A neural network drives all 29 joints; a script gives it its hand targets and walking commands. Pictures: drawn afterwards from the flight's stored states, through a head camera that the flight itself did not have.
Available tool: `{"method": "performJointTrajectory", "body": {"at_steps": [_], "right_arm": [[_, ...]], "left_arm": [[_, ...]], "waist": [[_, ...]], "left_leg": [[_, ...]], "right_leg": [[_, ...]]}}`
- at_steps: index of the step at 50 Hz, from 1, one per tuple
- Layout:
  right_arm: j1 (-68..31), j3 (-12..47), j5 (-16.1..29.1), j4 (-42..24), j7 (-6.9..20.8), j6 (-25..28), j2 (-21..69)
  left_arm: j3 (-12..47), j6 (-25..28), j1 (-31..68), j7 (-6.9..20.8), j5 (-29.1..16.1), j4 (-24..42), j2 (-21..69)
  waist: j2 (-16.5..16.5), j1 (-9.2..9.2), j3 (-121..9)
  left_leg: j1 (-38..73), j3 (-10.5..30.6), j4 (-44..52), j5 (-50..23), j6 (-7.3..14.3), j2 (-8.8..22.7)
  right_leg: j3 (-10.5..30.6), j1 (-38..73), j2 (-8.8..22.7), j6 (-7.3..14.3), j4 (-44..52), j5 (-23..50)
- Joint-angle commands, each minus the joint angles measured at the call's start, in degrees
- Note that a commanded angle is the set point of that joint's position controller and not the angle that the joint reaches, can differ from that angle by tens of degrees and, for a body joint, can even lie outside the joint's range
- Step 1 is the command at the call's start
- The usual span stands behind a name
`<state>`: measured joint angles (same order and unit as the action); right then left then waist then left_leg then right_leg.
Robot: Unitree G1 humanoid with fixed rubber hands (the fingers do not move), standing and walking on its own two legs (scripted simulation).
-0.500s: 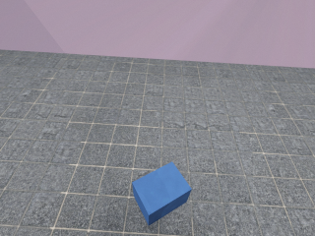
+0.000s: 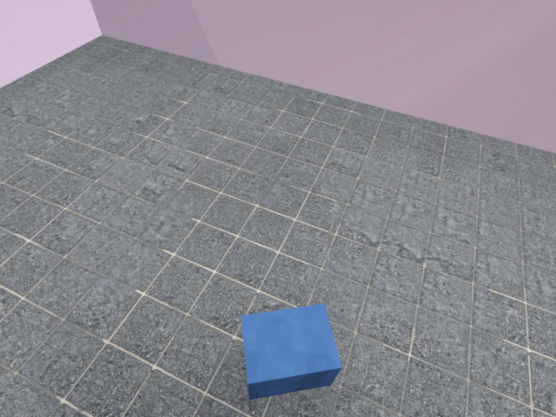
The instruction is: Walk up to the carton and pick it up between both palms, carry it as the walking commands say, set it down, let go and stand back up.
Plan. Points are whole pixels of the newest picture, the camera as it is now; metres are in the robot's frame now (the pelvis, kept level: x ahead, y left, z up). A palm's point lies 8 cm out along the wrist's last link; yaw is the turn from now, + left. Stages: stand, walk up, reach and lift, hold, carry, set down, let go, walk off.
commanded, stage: walk up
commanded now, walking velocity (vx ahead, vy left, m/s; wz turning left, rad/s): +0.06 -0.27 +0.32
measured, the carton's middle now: (287, 351) +0.43 -0.04 -0.67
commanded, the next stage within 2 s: stand in 1.50 s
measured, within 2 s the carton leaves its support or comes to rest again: neither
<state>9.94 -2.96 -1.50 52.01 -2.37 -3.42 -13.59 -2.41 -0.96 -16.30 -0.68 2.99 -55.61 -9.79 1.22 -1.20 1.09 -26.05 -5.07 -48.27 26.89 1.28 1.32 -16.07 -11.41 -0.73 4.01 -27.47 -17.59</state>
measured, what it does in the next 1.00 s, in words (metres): steps to the right: left foot, then right foot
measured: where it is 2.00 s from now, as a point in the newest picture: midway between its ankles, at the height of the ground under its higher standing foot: outside the picture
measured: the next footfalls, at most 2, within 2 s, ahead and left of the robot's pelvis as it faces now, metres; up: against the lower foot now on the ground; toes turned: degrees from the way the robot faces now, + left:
left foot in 0.06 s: +0.08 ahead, +0.05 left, +0.00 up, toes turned +8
right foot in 0.34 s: +0.12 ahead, -0.19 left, +0.00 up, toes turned +13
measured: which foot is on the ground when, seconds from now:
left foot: up 0.00-0.04, down 0.06-0.36, up 0.38-0.82, down 0.84-1.00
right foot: down 0.00-0.06, up 0.08-0.32, down 0.34-1.00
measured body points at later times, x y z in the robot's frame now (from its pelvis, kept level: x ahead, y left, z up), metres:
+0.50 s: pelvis +0.04 -0.12 +0.01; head +0.07 -0.14 +0.45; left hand +0.06 +0.13 -0.13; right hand +0.13 -0.36 -0.16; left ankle -0.01 +0.01 -0.66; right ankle +0.09 -0.22 -0.73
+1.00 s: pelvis +0.05 -0.09 +0.01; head +0.06 -0.07 +0.45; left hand +0.03 +0.15 -0.16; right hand +0.16 -0.29 -0.14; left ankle +0.01 +0.04 -0.73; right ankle +0.08 -0.20 -0.73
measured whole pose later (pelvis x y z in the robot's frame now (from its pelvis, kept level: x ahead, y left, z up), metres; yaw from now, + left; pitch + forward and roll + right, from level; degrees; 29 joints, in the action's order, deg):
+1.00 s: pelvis +0.05 -0.09 +0.01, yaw +9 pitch +0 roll +2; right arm 9.6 -0.8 -1.4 58.4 -1.3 -0.3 -6.6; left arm -1.6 -0.9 -14.2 -0.2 0.2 -60.4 -13.0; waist -4.8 -2.2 2.0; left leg -9.2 -3.8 -24.7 14.9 -1.0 0.5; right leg -3.4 -16.0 3.9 -1.1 -31.3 -16.0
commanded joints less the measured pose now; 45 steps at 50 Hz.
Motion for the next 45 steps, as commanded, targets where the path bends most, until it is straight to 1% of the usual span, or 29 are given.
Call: {"method": "performJointTrajectory", "body": {"at_steps": [1,2,3,4,5,7,8,9,10,12,14,16,17,18,19,20,21,22,25,26,32,37,39,40,41,42,43,44,45], "right_arm": [[5.85,-0.22,0.57,-1.69,-0.54,0.60,-0.10],[8.56,-0.72,0.58,-1.15,-0.70,0.85,-1.03],[12.89,-1.82,0.18,-0.11,-1.04,1.06,-4.54],[15.64,-3.95,-0.85,0.48,-1.73,0.67,-12.10],[14.22,-3.86,-0.61,0.16,-2.16,0.72,-10.91],[7.07,-3.11,-0.41,-1.54,-2.04,1.53,-6.78],[1.84,-2.37,0.01,-2.54,-1.54,1.94,-4.44],[-0.30,-2.11,0.11,-2.41,-1.43,2.38,-3.29],[-4.18,-1.37,0.11,-2.92,-0.57,2.58,-1.15],[-1.56,-1.70,-0.27,-0.54,0.02,2.65,-2.62],[1.13,-2.17,-0.37,1.07,0.52,2.51,-5.86],[0.74,-2.32,-0.10,0.91,0.83,2.42,-7.56],[0.27,-1.83,-0.12,0.46,1.09,2.49,-6.20],[-0.68,-0.88,0.06,-0.42,1.32,2.56,-2.21],[-4.00,-0.62,0.38,-2.23,0.72,1.93,-0.75],[-2.68,-0.87,-0.18,-1.81,0.62,1.02,-1.81],[-2.86,-1.39,-0.27,-0.84,0.98,0.75,-3.14],[-1.59,-1.64,-0.15,0.56,1.48,0.70,-3.01],[1.95,-2.12,-0.30,2.91,2.48,-0.46,-3.51],[2.30,-1.39,-0.16,2.70,2.63,-0.36,-2.47],[-2.58,-0.71,0.08,1.06,3.06,-1.34,-3.28],[-1.92,0.16,-0.09,0.73,4.01,-0.21,-3.83],[1.60,0.83,0.57,1.70,3.82,0.68,-2.72],[4.03,1.87,0.61,2.32,3.22,2.07,-0.97],[4.50,0.75,0.60,3.55,2.83,3.13,-4.18],[5.31,-0.22,-0.10,3.78,2.57,3.87,-7.66],[3.38,-1.32,-0.38,2.76,1.85,3.88,-10.83],[1.57,-1.50,-0.58,2.61,1.50,4.09,-9.65],[-0.89,-0.60,-0.52,2.20,1.14,4.19,-6.10]], "left_arm": [[-1.23,0.53,-1.75,-0.44,-0.47,0.35,-8.35],[-0.94,0.60,-1.22,-0.30,-0.77,0.06,-8.18],[-0.68,0.81,-1.55,-0.07,-1.25,0.14,-6.78],[-0.51,0.35,-1.08,0.18,-1.48,2.50,-5.11],[-1.34,-0.50,1.44,0.29,-1.11,3.10,-7.51],[-1.52,-0.63,-0.80,0.46,-1.34,1.17,-7.25],[-1.03,-0.26,-1.69,0.52,-1.90,0.57,-5.90],[-0.76,-0.43,-3.19,0.64,-1.81,-0.27,-5.52],[0.17,-0.32,-4.65,0.39,-2.29,-0.76,-3.54],[1.01,-0.11,-2.42,0.40,-2.41,0.21,-3.05],[0.72,0.07,-1.99,-0.18,-2.33,0.19,-4.06],[0.42,0.78,-5.86,-0.67,-2.23,-1.19,-4.27],[-0.25,1.28,-7.08,-0.91,-1.90,-1.25,-5.90],[-0.86,2.01,-8.20,-1.16,-1.43,-1.28,-9.08],[-1.68,2.29,-10.75,-1.33,-1.37,-1.62,-14.00],[-1.74,2.38,-10.92,-1.81,-1.15,-1.44,-14.85],[-1.96,2.74,-9.17,-2.23,-1.12,-0.72,-14.76],[-1.94,2.89,-5.74,-2.40,-1.31,-0.01,-13.50],[-1.79,2.67,-2.43,-2.63,-1.49,1.57,-11.24],[-1.81,2.77,-1.06,-2.33,-1.37,1.73,-9.99],[-2.87,2.10,-4.74,-2.23,-0.88,1.04,-13.52],[-3.46,1.42,-1.86,-1.28,-0.68,1.07,-15.38],[-3.10,1.12,1.50,-0.54,-1.12,1.12,-14.59],[-2.17,0.89,2.76,-0.34,-1.79,-0.15,-11.00],[-1.79,0.89,-0.26,-0.17,-2.16,-0.82,-9.31],[-0.88,1.09,-1.35,0.24,-2.20,0.06,-5.42],[-0.84,0.67,1.00,-0.28,-2.96,1.68,-5.67],[-0.56,0.29,2.05,-0.24,-2.98,1.42,-6.35],[-0.16,0.07,1.03,0.10,-3.14,-0.04,-6.06]], "waist": [[-6.25,3.65,-3.10],[-3.09,5.87,-3.39],[5.48,8.39,-3.71],[22.02,9.01,-1.00],[13.85,7.37,-0.11],[6.06,3.67,-0.51],[9.93,1.74,-0.13],[10.36,0.84,0.15],[11.81,-0.47,-0.23],[11.68,0.97,0.69],[7.02,2.21,0.49],[3.65,0.89,-1.88],[3.59,-0.09,-2.49],[-4.12,-1.08,-2.67],[-17.91,-3.47,-1.24],[-17.17,-3.70,-1.36],[-10.70,-3.26,-1.51],[-7.93,-1.29,-1.39],[-9.90,0.50,-2.26],[-12.83,1.64,-3.43],[-12.63,-0.84,-0.71],[-14.42,-0.38,-1.19],[-14.54,2.14,-1.71],[-14.67,4.04,-2.43],[-5.56,3.07,-2.63],[3.37,1.98,-3.45],[13.88,2.11,-0.82],[14.07,1.83,-1.47],[12.03,0.41,-1.46]], "left_leg": [[6.74,-0.40,9.53,-5.30,0.64,0.59],[14.73,1.08,16.20,-11.73,0.94,2.30],[24.67,10.49,26.53,-14.69,2.10,10.06],[27.78,36.11,33.43,-19.84,11.75,28.55],[22.21,36.63,32.77,-25.28,15.44,29.98],[17.30,25.39,32.30,-25.52,13.15,23.61],[15.72,18.70,33.05,-24.77,10.55,19.15],[13.16,14.08,32.37,-30.72,9.32,17.46],[10.70,7.84,31.51,-29.79,7.54,13.25],[12.13,4.89,29.44,-28.16,6.30,9.95],[12.64,8.83,28.69,-27.83,6.65,11.79],[11.06,10.12,25.73,-23.96,4.54,10.83],[7.02,9.82,23.47,-18.49,2.40,8.57],[1.85,6.13,17.47,-9.24,-0.57,3.36],[-3.50,-1.21,3.41,0.96,-3.21,-3.53],[-5.00,3.11,-9.57,8.92,-2.93,-1.71],[-6.93,5.76,-14.76,7.19,-2.50,-0.34],[-5.55,7.21,-16.61,2.91,-2.73,0.77],[-6.57,7.23,-20.97,-4.56,-4.49,0.79],[-3.29,6.72,-17.86,-5.49,-4.34,0.63],[-3.82,5.53,-4.93,-3.36,-4.17,1.61],[4.13,3.84,6.40,-3.46,-2.74,1.82],[12.38,1.47,17.05,-6.41,-1.89,0.17],[19.16,0.06,26.17,-13.62,-2.14,-0.77],[22.44,3.45,31.54,-18.44,-1.89,2.61],[23.13,13.88,33.37,-20.96,-0.36,11.21],[17.39,22.18,34.99,-28.59,5.57,17.99],[16.87,21.34,35.15,-31.13,7.60,18.14],[17.41,16.02,34.04,-32.42,7.34,15.53]], "right_leg": [[12.45,1.92,15.04,4.22,6.62,22.23],[10.48,-3.12,13.52,1.90,2.66,18.71],[6.16,-12.28,9.56,-1.79,-6.31,12.54],[3.77,-29.30,0.49,-7.21,-22.99,-13.59],[13.03,-27.85,3.03,-7.51,-35.38,-15.23],[15.43,-23.81,4.55,-8.21,-38.67,-8.15],[15.61,-21.49,5.29,-8.17,-35.04,-5.55],[15.10,-17.37,5.51,-8.72,-33.14,-4.14],[14.06,-12.53,5.45,-8.44,-26.31,-3.86],[11.78,-9.91,4.26,-7.96,-14.88,-2.39],[8.63,-7.24,3.10,-8.04,-7.62,0.69],[5.19,-0.15,2.93,-8.07,1.93,7.08],[6.39,4.80,4.84,-7.58,4.13,8.01],[15.15,7.65,13.44,-5.92,8.38,7.63],[30.64,4.83,24.41,1.16,14.75,8.74],[35.26,4.67,28.43,5.93,15.41,12.49],[34.00,4.49,29.22,7.04,14.67,12.26],[31.10,2.41,27.07,6.13,14.38,11.04],[24.99,2.24,22.96,3.72,11.59,17.98],[20.96,0.75,20.39,3.21,11.20,17.84],[23.98,1.75,23.86,4.52,14.11,10.90],[22.81,-2.31,23.00,3.69,17.34,-6.00],[18.63,-4.53,19.84,2.26,15.56,-4.20],[11.97,-5.38,13.84,-0.04,9.32,2.04],[8.33,-7.80,11.33,-2.38,1.36,4.37],[7.16,-11.62,8.91,-4.85,-4.72,-0.90],[8.11,-14.07,4.36,-6.97,-9.30,-9.10],[11.29,-12.62,5.45,-6.66,-14.86,-10.59],[13.79,-10.91,5.21,-5.47,-14.49,-8.70]]}}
